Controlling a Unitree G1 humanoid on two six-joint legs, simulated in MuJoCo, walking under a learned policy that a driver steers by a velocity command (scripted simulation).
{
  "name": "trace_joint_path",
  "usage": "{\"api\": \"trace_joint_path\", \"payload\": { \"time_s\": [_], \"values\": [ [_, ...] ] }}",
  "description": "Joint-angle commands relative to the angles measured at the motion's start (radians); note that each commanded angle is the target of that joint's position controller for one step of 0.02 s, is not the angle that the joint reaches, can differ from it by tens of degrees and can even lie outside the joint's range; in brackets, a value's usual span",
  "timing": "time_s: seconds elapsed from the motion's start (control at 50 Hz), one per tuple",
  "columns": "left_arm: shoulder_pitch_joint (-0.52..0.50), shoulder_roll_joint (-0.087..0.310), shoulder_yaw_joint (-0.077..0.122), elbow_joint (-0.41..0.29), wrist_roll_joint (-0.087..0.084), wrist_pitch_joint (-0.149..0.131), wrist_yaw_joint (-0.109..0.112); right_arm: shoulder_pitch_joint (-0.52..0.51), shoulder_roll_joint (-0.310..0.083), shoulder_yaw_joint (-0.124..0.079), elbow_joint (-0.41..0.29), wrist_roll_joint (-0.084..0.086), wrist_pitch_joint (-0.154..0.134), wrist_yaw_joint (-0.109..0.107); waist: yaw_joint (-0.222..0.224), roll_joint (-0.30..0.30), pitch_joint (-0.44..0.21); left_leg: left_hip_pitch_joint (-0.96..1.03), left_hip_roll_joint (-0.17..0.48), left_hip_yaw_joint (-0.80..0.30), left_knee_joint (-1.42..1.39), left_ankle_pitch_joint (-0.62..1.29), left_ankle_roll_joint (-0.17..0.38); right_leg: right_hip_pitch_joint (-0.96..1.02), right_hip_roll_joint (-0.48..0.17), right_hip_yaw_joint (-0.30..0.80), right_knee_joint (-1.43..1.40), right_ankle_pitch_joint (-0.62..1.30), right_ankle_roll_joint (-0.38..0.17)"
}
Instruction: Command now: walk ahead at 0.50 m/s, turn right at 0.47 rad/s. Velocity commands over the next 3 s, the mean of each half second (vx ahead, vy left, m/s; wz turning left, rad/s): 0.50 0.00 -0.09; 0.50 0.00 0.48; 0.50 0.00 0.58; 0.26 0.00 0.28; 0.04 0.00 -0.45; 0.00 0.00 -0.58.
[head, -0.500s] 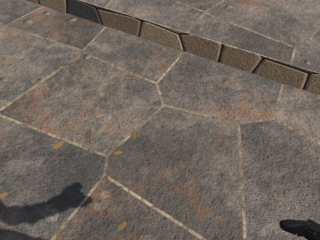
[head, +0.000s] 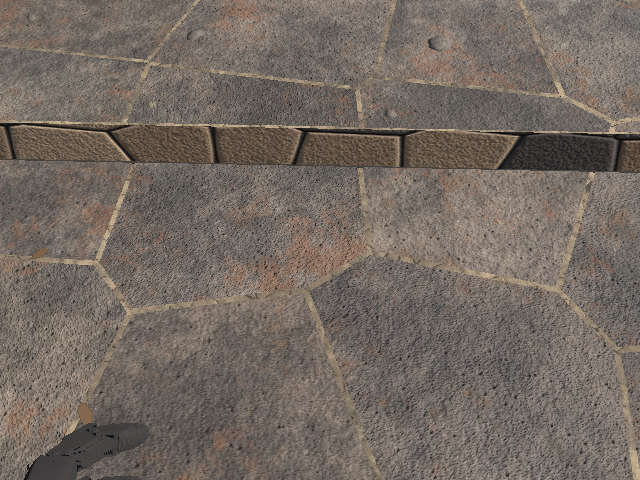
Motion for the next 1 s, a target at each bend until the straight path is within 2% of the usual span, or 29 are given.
{"api": "trace_joint_path", "payload": {
  "time_s": [0.02, 0.04, 0.06, 0.08, 0.1, 0.14, 0.18, 0.24, 0.3, 0.34, 0.42, 0.46, 0.48, 0.5, 0.52, 0.54, 0.56, 0.58, 0.6, 0.62, 0.64, 0.66, 0.7, 0.74, 0.84, 0.92, 0.96, 0.98, 1.0],
  "values": [
    [0.341, 0.328, 0.108, 0.026, -0.008, -0.003, 0.034, 0.068, -0.012, 0.025, -0.125, -0.050, -0.030, 0.009, 0.114, -0.254, -0.306, -0.727, -0.040, -0.092, 0.799, -0.049, 0.037, 0.926, -0.270, 0.601, -0.096, -0.074, -0.261],
    [0.391, 0.245, 0.082, 0.005, -0.002, -0.017, 0.030, -0.001, -0.085, 0.018, -0.117, -0.016, -0.065, 0.024, 0.189, -0.149, -0.468, -0.814, -0.073, -0.321, 0.927, -0.119, 0.043, 0.960, -0.355, 0.864, -0.258, -0.221, -0.314],
    [0.357, 0.199, 0.066, 0.026, 0.009, -0.031, 0.023, -0.114, -0.141, 0.000, -0.147, 0.027, -0.079, 0.030, 0.205, -0.090, -0.310, -0.890, -0.029, -0.328, 0.926, -0.026, 0.058, 0.858, -0.321, 0.706, -0.283, -0.159, -0.254],
    [0.293, 0.179, 0.057, 0.029, 0.006, -0.038, 0.023, -0.146, -0.125, 0.008, -0.159, 0.021, -0.086, 0.025, 0.164, -0.039, -0.209, -0.871, 0.015, -0.318, 0.845, 0.064, 0.068, 0.706, -0.280, 0.575, -0.285, -0.072, -0.218],
    [0.224, 0.143, 0.045, 0.026, 0.010, -0.041, 0.025, -0.150, -0.122, 0.007, -0.145, -0.004, -0.084, 0.018, 0.124, -0.011, -0.146, -0.815, 0.049, -0.313, 0.771, 0.117, 0.062, 0.569, -0.244, 0.474, -0.294, 0.043, -0.190],
    [0.167, 0.110, 0.030, 0.017, 0.026, -0.050, 0.028, -0.096, -0.118, 0.001, -0.124, -0.014, -0.060, 0.020, 0.064, -0.036, -0.120, -0.695, 0.076, -0.321, 0.701, 0.176, 0.049, 0.418, -0.202, 0.382, -0.347, 0.162, -0.179],
    [0.172, 0.121, 0.032, 0.038, 0.019, -0.063, 0.032, -0.081, -0.085, 0.007, -0.113, -0.022, -0.039, 0.019, 0.049, -0.024, -0.100, -0.676, 0.076, -0.305, 0.635, 0.212, 0.024, 0.356, -0.193, 0.316, -0.388, 0.231, -0.187],
    [0.204, 0.141, 0.035, 0.072, 0.018, -0.068, 0.046, -0.172, -0.054, 0.018, -0.139, -0.031, -0.030, 0.017, 0.070, -0.019, -0.047, -0.731, 0.073, -0.298, 0.470, 0.374, -0.004, 0.339, -0.165, 0.230, -0.423, 0.257, -0.168],
    [0.224, 0.145, 0.033, 0.098, 0.021, -0.066, 0.053, -0.245, -0.032, 0.028, -0.144, -0.017, -0.037, 0.031, 0.107, -0.035, -0.024, -0.705, 0.048, -0.275, 0.270, 0.572, 0.008, 0.356, -0.136, 0.135, -0.437, 0.201, -0.118],
    [0.259, 0.157, 0.035, 0.125, 0.020, -0.069, 0.052, -0.303, -0.024, 0.034, -0.159, -0.007, -0.039, 0.041, 0.137, -0.035, -0.001, -0.687, 0.028, -0.263, 0.190, 0.640, 0.022, 0.379, -0.155, 0.114, -0.452, 0.143, -0.106],
    [0.299, 0.166, 0.042, 0.176, 0.017, -0.060, 0.053, -0.371, -0.036, 0.033, -0.198, 0.000, -0.040, 0.065, 0.159, -0.026, 0.036, -0.767, 0.002, -0.281, 0.107, 0.558, 0.073, 0.546, -0.225, 0.088, -0.413, 0.180, -0.089],
    [0.291, 0.175, 0.047, 0.186, 0.013, -0.048, 0.060, -0.365, -0.044, 0.030, -0.212, -0.004, -0.042, 0.078, 0.143, -0.035, 0.025, -0.763, -0.018, -0.268, 0.090, 0.467, 0.104, 0.617, -0.248, 0.068, -0.357, 0.313, -0.066],
    [0.274, 0.185, 0.050, 0.184, 0.014, -0.043, 0.065, -0.333, -0.056, 0.024, -0.210, -0.007, -0.041, 0.081, 0.121, -0.050, -0.001, -0.709, -0.044, -0.242, 0.088, 0.418, 0.122, 0.633, -0.245, 0.049, -0.303, 0.471, -0.050],
    [0.261, 0.196, 0.053, 0.180, 0.016, -0.036, 0.071, -0.273, -0.078, 0.012, -0.200, -0.011, -0.037, 0.079, 0.088, -0.069, -0.053, -0.616, -0.082, -0.207, 0.096, 0.375, 0.140, 0.643, -0.234, 0.029, -0.215, 0.662, -0.032],
    [0.241, 0.197, 0.050, 0.173, 0.017, -0.026, 0.078, -0.150, -0.113, -0.011, -0.171, -0.014, -0.034, 0.074, 0.018, -0.060, -0.129, -0.446, -0.129, -0.173, 0.073, 0.386, 0.166, 0.613, -0.199, -0.015, -0.040, 0.797, -0.004],
    [0.252, 0.180, 0.040, 0.158, 0.025, -0.024, 0.090, -0.004, -0.174, -0.037, -0.144, -0.012, -0.029, 0.063, -0.044, -0.012, -0.223, -0.178, -0.081, -0.275, 0.081, 0.442, 0.209, 0.443, -0.162, -0.047, 0.205, 0.672, 0.037],
    [0.373, 0.079, 0.004, 0.118, 0.043, -0.048, 0.076, 0.083, -0.284, -0.065, -0.144, -0.011, -0.028, 0.056, 0.004, 0.223, -0.366, 0.232, 0.178, -0.775, 0.056, 0.318, 0.405, 0.008, 0.005, -0.040, 0.617, 0.085, 0.118],
    [0.324, 0.088, -0.004, 0.129, 0.037, -0.079, 0.061, 0.109, -0.209, -0.044, -0.141, 0.001, -0.027, 0.058, -0.031, 0.224, -0.455, 0.347, 0.243, -1.088, -0.128, 0.170, 0.450, -0.178, 0.091, 0.129, 0.753, -0.429, 0.121],
    [0.232, 0.151, 0.012, 0.098, -0.005, -0.103, 0.045, 0.070, -0.164, -0.029, -0.147, -0.004, -0.026, 0.053, -0.047, 0.167, -0.322, 0.265, 0.223, -0.965, -0.158, 0.104, 0.392, -0.275, 0.024, 0.181, 0.790, -0.379, 0.099],
    [0.163, 0.150, 0.007, 0.077, -0.011, -0.116, 0.043, 0.008, -0.146, -0.024, -0.163, -0.008, -0.025, 0.049, -0.029, 0.081, -0.214, 0.115, 0.185, -0.849, -0.169, 0.141, 0.358, -0.275, -0.020, 0.161, 0.729, -0.300, 0.084],
    [0.135, 0.147, 0.009, 0.070, 0.011, -0.120, 0.048, -0.048, -0.126, -0.016, -0.176, -0.012, -0.022, 0.046, 0.008, 0.027, -0.130, -0.038, 0.155, -0.763, -0.187, 0.234, 0.345, -0.242, -0.053, 0.149, 0.634, -0.252, 0.087],
    [0.142, 0.153, 0.017, 0.070, 0.027, -0.114, 0.055, -0.084, -0.102, -0.007, -0.191, -0.022, -0.023, 0.042, 0.045, 0.040, -0.099, -0.144, 0.121, -0.701, -0.209, 0.335, 0.334, -0.168, -0.080, 0.151, 0.563, -0.214, 0.093],
    [0.181, 0.133, 0.016, 0.073, 0.037, -0.094, 0.058, -0.114, -0.099, -0.007, -0.209, -0.023, -0.021, 0.034, 0.083, 0.080, -0.087, -0.247, 0.085, -0.642, -0.238, 0.449, 0.342, -0.101, -0.087, 0.137, 0.492, -0.192, 0.120],
    [0.169, 0.112, 0.010, 0.069, 0.040, -0.080, 0.064, -0.104, -0.120, -0.014, -0.206, -0.019, -0.023, 0.023, 0.087, 0.080, -0.073, -0.315, 0.064, -0.577, -0.249, 0.536, 0.344, -0.088, -0.079, 0.113, 0.399, -0.136, 0.153],
    [-0.019, 0.067, -0.010, 0.029, 0.031, -0.088, 0.057, -0.035, -0.146, -0.025, -0.181, -0.004, -0.008, -0.001, 0.013, 0.097, -0.053, -0.372, -0.005, -0.512, -0.226, 0.443, 0.273, 0.009, -0.013, 0.099, 0.036, 0.182, 0.186],
    [-0.079, 0.106, 0.003, 0.012, 0.014, -0.103, 0.040, 0.019, -0.140, -0.027, -0.164, 0.003, 0.007, -0.006, 0.000, 0.111, -0.057, -0.268, 0.034, -0.621, -0.141, 0.361, 0.251, 0.047, 0.012, 0.138, -0.091, 0.165, 0.169],
    [-0.045, 0.130, 0.016, 0.019, 0.011, -0.111, 0.037, 0.007, -0.140, -0.030, -0.169, -0.001, 0.011, -0.008, 0.028, 0.138, -0.060, -0.228, 0.054, -0.678, -0.081, 0.369, 0.232, 0.096, 0.010, 0.144, -0.115, 0.085, 0.139],
    [0.014, 0.140, 0.024, 0.035, 0.010, -0.115, 0.040, -0.009, -0.128, -0.027, -0.175, -0.002, 0.014, -0.007, 0.066, 0.145, -0.074, -0.235, 0.040, -0.683, -0.035, 0.387, 0.215, 0.178, 0.010, 0.130, -0.151, 0.073, 0.115],
    [0.128, 0.127, 0.004, 0.069, 0.098, -0.093, 0.047, 0.027, -0.155, -0.034, -0.163, -0.078, 0.009, 0.011, 0.090, 0.117, -0.114, -0.296, -0.043, -0.620, 0.104, 0.489, 0.174, 0.337, 0.002, 0.100, -0.111, -0.038, 0.096]
  ]
}}
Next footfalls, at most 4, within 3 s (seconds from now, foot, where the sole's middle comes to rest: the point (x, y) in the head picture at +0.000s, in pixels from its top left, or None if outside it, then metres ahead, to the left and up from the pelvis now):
0.54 left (261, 462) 0.49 0.12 -0.75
1.02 right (329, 326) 0.78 -0.04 -0.75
1.50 left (188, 291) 0.91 0.29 -0.75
1.98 right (196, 217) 1.14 0.28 -0.75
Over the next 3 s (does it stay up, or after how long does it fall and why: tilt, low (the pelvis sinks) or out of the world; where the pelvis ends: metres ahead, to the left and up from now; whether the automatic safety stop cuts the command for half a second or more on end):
stays up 1.00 0.30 0.02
